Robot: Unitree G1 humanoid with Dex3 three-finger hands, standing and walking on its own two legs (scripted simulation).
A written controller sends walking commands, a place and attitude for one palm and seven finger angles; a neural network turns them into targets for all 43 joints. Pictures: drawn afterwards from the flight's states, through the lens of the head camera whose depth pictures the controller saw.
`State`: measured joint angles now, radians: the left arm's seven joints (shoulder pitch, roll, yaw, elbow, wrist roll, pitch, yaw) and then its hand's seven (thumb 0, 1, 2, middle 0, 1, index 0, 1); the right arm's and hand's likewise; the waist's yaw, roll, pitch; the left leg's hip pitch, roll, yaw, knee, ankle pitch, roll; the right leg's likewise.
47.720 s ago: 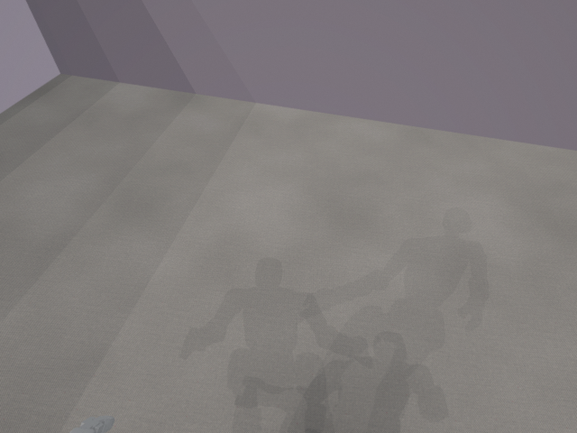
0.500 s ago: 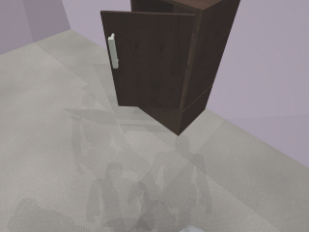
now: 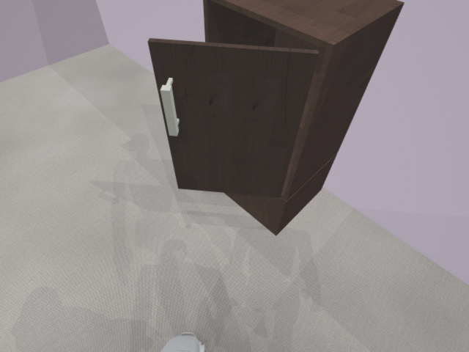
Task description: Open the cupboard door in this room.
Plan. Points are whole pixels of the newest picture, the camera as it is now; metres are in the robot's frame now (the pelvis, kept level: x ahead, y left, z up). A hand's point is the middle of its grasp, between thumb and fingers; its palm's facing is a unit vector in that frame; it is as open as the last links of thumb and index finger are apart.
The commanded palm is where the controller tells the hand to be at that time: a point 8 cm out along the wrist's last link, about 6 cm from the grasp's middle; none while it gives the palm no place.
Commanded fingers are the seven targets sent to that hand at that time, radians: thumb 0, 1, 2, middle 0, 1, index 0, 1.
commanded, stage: take the last steps up to it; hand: left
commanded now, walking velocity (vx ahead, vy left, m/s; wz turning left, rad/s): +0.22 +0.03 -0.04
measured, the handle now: (172, 107) +0.71 +0.24 -0.02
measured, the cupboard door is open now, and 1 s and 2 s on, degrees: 39 39 39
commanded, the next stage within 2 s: come to a stop and stand still in 0.18 s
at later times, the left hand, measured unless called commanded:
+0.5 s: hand (146, 304) +0.23 +0.21 -0.17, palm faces -0.04 -0.97 -0.23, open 7.3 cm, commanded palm none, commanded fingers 0.00 0.90 0.90 -0.20 -0.30 -0.20 -0.30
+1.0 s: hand (140, 341) +0.16 +0.20 -0.18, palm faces -0.01 -0.97 -0.25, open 7.4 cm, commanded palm none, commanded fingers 0.00 0.90 0.90 -0.20 -0.30 -0.20 -0.30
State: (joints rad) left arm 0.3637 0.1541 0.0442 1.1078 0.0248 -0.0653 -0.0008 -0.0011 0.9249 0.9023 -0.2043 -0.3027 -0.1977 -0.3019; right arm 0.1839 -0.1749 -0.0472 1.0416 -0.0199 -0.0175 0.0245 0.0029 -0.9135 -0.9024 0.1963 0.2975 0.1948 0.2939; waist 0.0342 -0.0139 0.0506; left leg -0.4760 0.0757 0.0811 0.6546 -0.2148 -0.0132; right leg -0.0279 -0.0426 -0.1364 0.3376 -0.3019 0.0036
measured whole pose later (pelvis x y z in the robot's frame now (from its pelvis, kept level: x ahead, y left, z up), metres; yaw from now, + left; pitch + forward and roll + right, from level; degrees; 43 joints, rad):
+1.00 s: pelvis +0.12 +0.02 -0.02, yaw -1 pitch -2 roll +0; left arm 0.26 0.18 0.01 1.00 0.02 0.00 0.05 0.00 0.91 0.90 -0.20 -0.30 -0.20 -0.30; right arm 0.18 -0.18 -0.04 0.94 0.00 0.02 -0.02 0.00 -0.91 -0.90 0.20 0.30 0.20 0.29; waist 0.00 0.01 0.07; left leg -0.29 0.02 0.06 0.61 -0.34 0.00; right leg -0.27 -0.02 -0.04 0.62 -0.32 -0.02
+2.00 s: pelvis +0.12 +0.03 +0.00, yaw -2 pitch -2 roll +0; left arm 0.31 0.14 -0.01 1.09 0.02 -0.02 0.04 0.01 0.91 0.90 -0.20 -0.30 -0.20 -0.30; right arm 0.28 -0.14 0.00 1.12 -0.01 -0.02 -0.03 0.01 -0.92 -0.90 0.20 0.30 0.20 0.29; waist 0.00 -0.01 0.01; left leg -0.21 0.01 0.07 0.43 -0.19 0.02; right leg -0.20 -0.02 -0.03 0.45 -0.23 0.00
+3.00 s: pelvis +0.13 +0.01 +0.00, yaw -3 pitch -1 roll +1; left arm 0.24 0.17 0.01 1.06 0.02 -0.01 0.04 0.01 0.94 0.90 -0.20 -0.30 -0.20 -0.30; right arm 0.25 -0.15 -0.01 1.13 -0.01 -0.01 -0.03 0.01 -0.92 -0.90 0.20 0.30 0.20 0.29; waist -0.01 0.00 0.03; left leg -0.18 0.03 0.08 0.42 -0.21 -0.01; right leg -0.18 0.00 -0.04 0.46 -0.25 -0.02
